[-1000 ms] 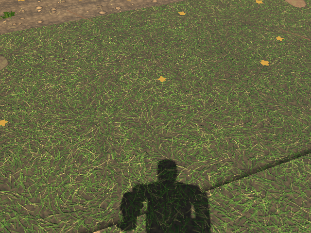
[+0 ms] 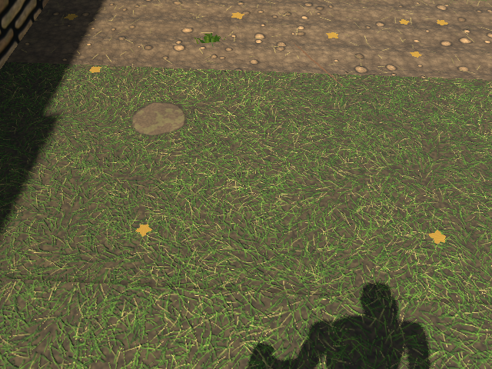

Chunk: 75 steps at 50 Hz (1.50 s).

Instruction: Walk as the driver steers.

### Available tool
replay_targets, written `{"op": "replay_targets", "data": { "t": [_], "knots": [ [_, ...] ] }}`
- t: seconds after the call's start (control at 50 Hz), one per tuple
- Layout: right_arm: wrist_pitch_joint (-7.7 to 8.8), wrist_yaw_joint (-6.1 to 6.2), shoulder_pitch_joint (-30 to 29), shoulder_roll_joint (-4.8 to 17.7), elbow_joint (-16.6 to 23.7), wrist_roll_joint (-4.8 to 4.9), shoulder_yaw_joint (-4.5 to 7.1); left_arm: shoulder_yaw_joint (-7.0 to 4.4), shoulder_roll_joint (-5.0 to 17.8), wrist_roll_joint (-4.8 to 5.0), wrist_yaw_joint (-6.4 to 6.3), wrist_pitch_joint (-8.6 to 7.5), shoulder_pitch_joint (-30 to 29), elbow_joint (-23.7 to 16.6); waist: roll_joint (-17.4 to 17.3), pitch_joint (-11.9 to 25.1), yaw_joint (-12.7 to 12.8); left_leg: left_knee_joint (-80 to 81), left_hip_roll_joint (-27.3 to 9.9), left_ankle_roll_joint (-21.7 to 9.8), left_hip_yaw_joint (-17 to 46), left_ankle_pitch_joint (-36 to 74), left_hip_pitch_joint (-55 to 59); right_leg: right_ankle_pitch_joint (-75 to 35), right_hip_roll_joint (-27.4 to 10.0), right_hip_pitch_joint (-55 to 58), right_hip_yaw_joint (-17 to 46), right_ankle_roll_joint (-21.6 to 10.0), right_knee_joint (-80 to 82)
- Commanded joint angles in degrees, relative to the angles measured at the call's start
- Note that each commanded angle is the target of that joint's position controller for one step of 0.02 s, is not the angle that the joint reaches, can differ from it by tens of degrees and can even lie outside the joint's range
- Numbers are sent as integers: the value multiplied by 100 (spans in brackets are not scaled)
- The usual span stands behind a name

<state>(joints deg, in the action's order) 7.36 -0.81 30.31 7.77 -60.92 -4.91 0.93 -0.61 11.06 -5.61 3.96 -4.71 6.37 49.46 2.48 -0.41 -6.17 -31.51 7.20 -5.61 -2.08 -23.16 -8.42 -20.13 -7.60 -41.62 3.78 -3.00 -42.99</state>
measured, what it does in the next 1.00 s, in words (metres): goes down, turning right: right foot 0.17 m lower, then left foot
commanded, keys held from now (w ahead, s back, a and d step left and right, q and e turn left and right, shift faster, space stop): w+e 0.66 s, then w+q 0.34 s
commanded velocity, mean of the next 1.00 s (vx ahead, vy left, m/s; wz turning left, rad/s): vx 0.50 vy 0.00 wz -0.32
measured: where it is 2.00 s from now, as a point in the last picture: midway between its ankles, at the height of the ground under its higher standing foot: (280, 238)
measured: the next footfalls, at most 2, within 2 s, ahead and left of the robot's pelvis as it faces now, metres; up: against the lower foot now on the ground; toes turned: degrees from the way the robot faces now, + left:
right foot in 0.28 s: +0.36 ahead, -0.17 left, -0.17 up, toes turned -15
left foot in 0.62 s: +0.69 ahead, -0.02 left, -0.17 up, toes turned -22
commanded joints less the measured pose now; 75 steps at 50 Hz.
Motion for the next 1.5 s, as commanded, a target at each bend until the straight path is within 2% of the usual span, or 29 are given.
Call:
{"op": "replay_targets", "data": {
  "t": [0.02, 0.12, 0.24, 0.28, 0.32, 0.34, 0.38, 0.42, 0.5, 0.58, 0.62, 0.64, 0.66, 0.7, 0.76, 0.92, 1.0, 1.04, 1.06, 1.08, 1.1, 1.12, 1.2, 1.26, 1.34, 1.36, 1.38, 1.44, 1.5],
  "knots": [
    [49, -9, 361, 302, 124, -59, -135, 11, 277, 10, 28, 39, -133, -350, -540, -542, 187, 594, -1420, -716, 938, 919, -1771, -1138, 169, 1109, -117, 15, 132],
    [29, 137, 1482, 238, -236, -2, -320, 24, 368, 8, -11, 70, -1304, -730, -389, -1042, -340, -306, -1799, -610, 1317, 1034, 560, -495, 16, -621, -34, -52, 1268],
    [-152, 121, 1315, 856, -224, 240, -177, -65, 684, 41, -64, 40, -918, -288, -46, -942, -59, -1453, -1396, -97, 564, 3505, 404, 709, 360, 1925, -849, -33, 2376],
    [-258, -154, 1070, 1050, -170, -40, -164, -318, 1207, 166, -226, -111, 1632, 590, 192, -302, 887, -3410, -1163, 396, 110, 4452, -961, -604, 599, 5197, -1124, -386, 2698],
    [-178, -602, 956, 310, 232, -74, -436, -537, 1593, 68, -143, -41, 4243, 1200, 612, 2913, 1759, -8248, -568, 1470, 371, -2348, -4662, -4286, -1507, 10586, 1369, -2891, -329],
    [-97, -634, -620, 879, 961, 192, -237, -560, 1465, 87, -163, 23, 4223, 1243, -122, 2061, 2255, -8376, -479, 1495, 458, -2382, -6126, -2078, -1556, 9996, 2189, -2576, 504],
    [97, -280, -1711, 1119, 1437, 3, -108, -228, 854, 223, -197, -33, 1620, 424, -1042, 8, 1077, -4789, -1326, 655, 906, -247, -4981, 852, -984, 5596, 1399, -1691, 2186],
    [-1, -23, -1216, 941, 1154, -92, -51, -85, 668, 234, -29, -126, 533, 4, -182, -692, 226, -2632, -1609, 437, 627, 204, -2368, 809, -713, 1897, 896, -1901, 3193],
    [-278, -55, -1377, 529, 1339, 214, -300, -341, 1264, 269, 259, -294, 710, 80, -133, -360, 211, -684, -1202, 524, 306, 1837, -880, 1538, -274, 1157, 1040, -1543, 3282],
    [-126, -43, -2225, 1105, 1526, 129, -133, -393, 1141, 144, 273, -161, 1085, -50, -125, -134, 434, -389, -865, 339, 155, 2758, -397, 2010, 199, 1519, 959, -1013, 2214],
    [31, 28, -1224, 1644, 1301, 115, 105, -349, 1004, 40, 235, -217, 718, -357, -386, 195, -219, -854, -903, -23, 92, 2672, 1439, 1852, 647, 588, 887, -552, 1102],
    [78, 100, 30, 2159, 1086, 187, 244, -244, 600, 87, 280, -266, 629, -627, -1294, 1066, -714, -402, -1907, -826, 1206, 3261, 2887, 2836, 1416, 115, 239, -49, -687],
    [79, 24, 530, 2227, 1107, 221, 143, -87, -105, 196, 204, -329, 1858, -547, -2352, 2411, -121, 607, -3442, -2194, 3531, 4281, 3898, 5971, 1719, -166, 24, 158, -2612],
    [52, -75, -204, 1501, 1054, 228, 31, -276, 700, 179, -52, -196, 1256, -231, -1213, 243, -124, 1587, -2878, -1268, 3532, -298, 1560, 5122, 966, -1100, 367, -23, -3621],
    [-41, 30, -1236, 897, 1195, 291, -160, -114, 312, -122, -332, -95, 949, -330, -636, 165, 464, 2109, -2402, -1051, 2647, 210, 63, 4349, 343, 168, 285, 52, -2709],
    [74, -418, -865, 1408, 798, 220, 164, -43, 423, 103, -79, 144, -9, -865, -614, -181, 357, 2227, -1675, -1096, 1383, 1031, -1158, 3178, 536, 2096, -475, 462, -52],
    [95, -245, -846, 1086, 906, -1, 122, -166, 723, -9, -203, -11, 449, -953, -660, 10, 538, 943, -1845, -1156, 1662, 1864, -908, 3305, 599, 2532, -445, 203, -573],
    [44, -278, -1123, 1463, 979, 117, 258, -241, 792, 241, -323, -80, 770, -1024, -438, 47, 947, -228, -1480, -1058, 1611, 2490, -1286, 3266, 878, 3949, -682, 59, 1134],
    [52, -356, -1157, 1557, 1038, 51, 315, -310, 910, 304, -382, -166, 1596, -778, -268, 240, 1257, -1336, -1145, -903, 1456, 2679, -2083, 3115, 776, 5101, -569, -165, 1237],
    [70, -434, -322, 667, 1060, 41, 109, -330, 1272, 317, -479, -212, 2099, -676, 1000, 1394, 952, -3436, -326, -206, 698, -184, -3258, 581, -871, 6798, 1410, -1699, 1240],
    [160, -490, -579, 501, 1284, 109, 77, -269, 1069, 124, -283, -252, 2567, -577, 939, 705, 1248, -4627, -180, -112, 1020, -1214, -4658, 1448, -1893, 6146, 3173, -2555, 2124],
    [68, -387, -1085, 830, 1384, 180, 189, -289, 880, 46, -219, -261, 2116, -423, 149, -534, 1102, -5023, -580, -113, 1374, -570, -5274, 2541, -2047, 5046, 3001, -2297, 2432],
    [-276, -278, -1130, 254, 1370, -289, -30, 120, -332, 101, -446, -225, 754, -586, -114, -379, 386, -3474, -1347, -40, 1057, 1632, -3697, 2788, -656, 3406, 411, -930, 2381],
    [-156, -560, -1691, 489, 1457, -120, 15, 149, -82, 22, -749, -353, 1304, -399, -59, -330, 771, -1683, -1410, 141, 745, 4143, -3520, 2954, -187, 3354, -437, -660, 1783],
    [-344, -495, -2478, 735, 1840, -62, 6, 197, 228, -39, -435, -374, 2356, 232, -3, -857, 856, -572, -1289, 75, 230, 5295, -1834, 4028, -428, 1865, -600, -689, 1557],
    [-415, -406, -3148, 1003, 2045, 1059, 169, -176, 895, 1045, -563, -302, 1684, 107, -200, -1092, 887, -247, -883, 18, 608, 5115, -1994, 3588, -353, 1563, -606, -550, 1072],
    [-462, -406, -3301, 985, 2095, 1091, 119, -177, 1025, 1054, -592, -242, 1790, 107, -340, -957, 929, -28, -879, 39, 534, 5133, -2323, 3358, -474, 2227, -751, -465, 584],
    [-580, -584, -3297, 685, 2011, 769, 84, -208, 697, 800, -633, 13, 2337, 225, -415, -662, 1141, 760, -1085, 9, 359, 5040, -2417, 3083, -655, 3299, -831, -214, -696],
    [-644, -382, -717, 1567, 1184, 632, 554, -327, 967, 725, -556, 52, 2002, 235, -716, 650, -319, 865, -838, -559, -17, 5097, 1574, 2034, -81, 1753, -1303, 172, -4871]
  ]
}}
Keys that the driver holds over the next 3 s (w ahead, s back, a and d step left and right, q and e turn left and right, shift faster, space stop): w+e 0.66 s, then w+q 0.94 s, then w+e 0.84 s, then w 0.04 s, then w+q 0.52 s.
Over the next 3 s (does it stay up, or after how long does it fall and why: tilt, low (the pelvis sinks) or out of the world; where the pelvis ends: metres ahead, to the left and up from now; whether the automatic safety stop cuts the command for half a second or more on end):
stays up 1.66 -0.42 -0.32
